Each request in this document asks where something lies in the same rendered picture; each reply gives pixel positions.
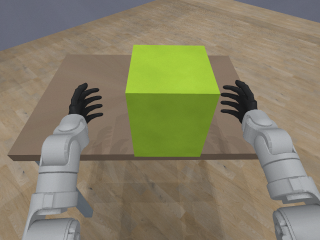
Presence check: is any table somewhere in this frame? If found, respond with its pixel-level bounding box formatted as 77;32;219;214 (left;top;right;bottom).
7;54;259;218

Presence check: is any robot left hand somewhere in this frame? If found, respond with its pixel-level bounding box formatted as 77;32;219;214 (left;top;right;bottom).
68;83;103;124

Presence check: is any robot right upper arm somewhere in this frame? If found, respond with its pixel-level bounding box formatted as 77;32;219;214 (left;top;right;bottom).
272;203;320;240

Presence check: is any robot left forearm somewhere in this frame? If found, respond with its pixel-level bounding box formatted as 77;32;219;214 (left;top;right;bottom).
21;114;90;240

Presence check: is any robot right forearm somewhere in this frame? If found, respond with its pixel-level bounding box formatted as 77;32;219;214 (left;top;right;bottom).
241;109;320;205

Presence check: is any carton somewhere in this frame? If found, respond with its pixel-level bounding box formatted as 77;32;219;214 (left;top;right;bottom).
125;45;220;157

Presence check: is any robot left upper arm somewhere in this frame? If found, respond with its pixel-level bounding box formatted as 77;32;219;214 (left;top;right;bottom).
24;217;81;240

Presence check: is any robot right hand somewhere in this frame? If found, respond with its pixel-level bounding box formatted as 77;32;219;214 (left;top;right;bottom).
220;80;258;124

